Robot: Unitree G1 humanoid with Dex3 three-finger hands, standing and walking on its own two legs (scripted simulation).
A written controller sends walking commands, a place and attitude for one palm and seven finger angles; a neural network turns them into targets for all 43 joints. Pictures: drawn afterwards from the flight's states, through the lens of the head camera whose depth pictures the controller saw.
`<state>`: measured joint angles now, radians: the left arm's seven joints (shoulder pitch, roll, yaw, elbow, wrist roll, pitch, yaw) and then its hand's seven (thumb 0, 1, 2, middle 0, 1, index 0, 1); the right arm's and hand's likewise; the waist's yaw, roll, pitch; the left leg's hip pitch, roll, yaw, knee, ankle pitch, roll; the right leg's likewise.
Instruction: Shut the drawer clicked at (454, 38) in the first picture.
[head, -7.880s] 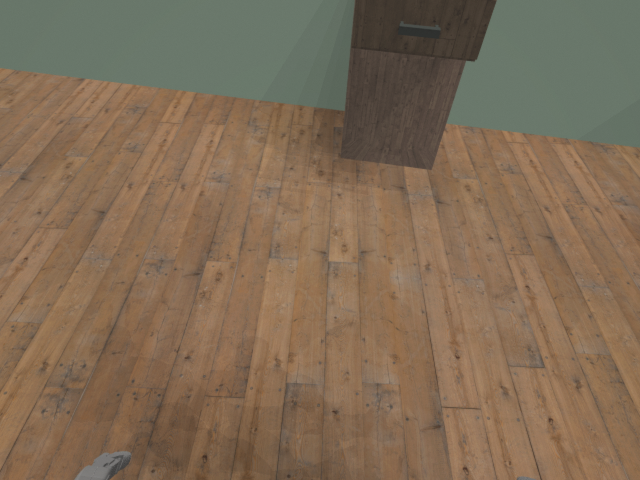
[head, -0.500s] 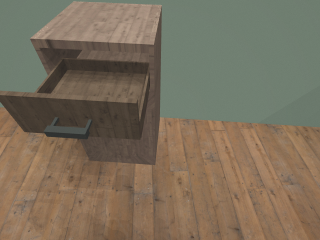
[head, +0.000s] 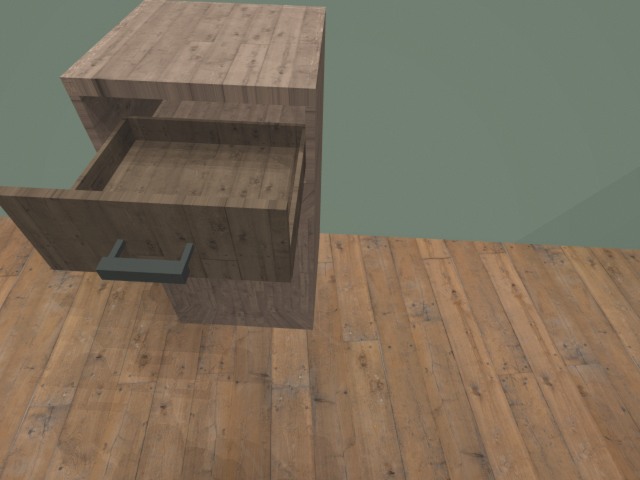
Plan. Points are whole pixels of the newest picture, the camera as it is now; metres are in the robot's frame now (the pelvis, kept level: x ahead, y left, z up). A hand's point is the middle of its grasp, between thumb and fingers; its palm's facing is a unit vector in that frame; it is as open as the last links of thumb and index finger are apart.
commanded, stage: come to a stop and stand still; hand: left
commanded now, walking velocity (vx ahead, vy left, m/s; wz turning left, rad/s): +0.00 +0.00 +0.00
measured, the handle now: (149, 258) +0.42 +0.30 +0.00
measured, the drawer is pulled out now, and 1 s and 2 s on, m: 0.28 0.28 0.28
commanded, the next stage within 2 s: look again from close up in 0.66 s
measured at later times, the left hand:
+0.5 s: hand out of the picture +0.02 +0.18 -0.18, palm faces +0.03 -0.98 -0.19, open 7.3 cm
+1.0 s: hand out of the picture +0.06 +0.20 -0.17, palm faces +0.02 -0.97 -0.26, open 7.3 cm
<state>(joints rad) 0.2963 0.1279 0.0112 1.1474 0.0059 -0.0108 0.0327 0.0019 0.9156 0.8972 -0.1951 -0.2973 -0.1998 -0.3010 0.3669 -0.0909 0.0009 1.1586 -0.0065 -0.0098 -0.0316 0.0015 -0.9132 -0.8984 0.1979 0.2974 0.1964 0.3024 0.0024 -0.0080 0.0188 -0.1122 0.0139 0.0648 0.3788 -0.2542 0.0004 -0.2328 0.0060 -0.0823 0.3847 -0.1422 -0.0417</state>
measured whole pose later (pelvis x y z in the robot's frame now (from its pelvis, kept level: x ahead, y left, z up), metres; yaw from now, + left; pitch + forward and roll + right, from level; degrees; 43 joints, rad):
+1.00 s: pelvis +0.01 +0.01 -0.01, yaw +1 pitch -2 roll +1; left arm 0.21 0.19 -0.02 1.09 0.00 -0.01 0.02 0.00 0.91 0.90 -0.20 -0.30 -0.20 -0.30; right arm 0.26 -0.20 0.02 1.05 -0.01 -0.02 -0.02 0.00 -0.92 -0.90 0.20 0.30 0.20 0.30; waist -0.01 0.04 0.02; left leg -0.09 -0.01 0.06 0.44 -0.32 0.01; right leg -0.23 -0.02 -0.08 0.49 -0.23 -0.03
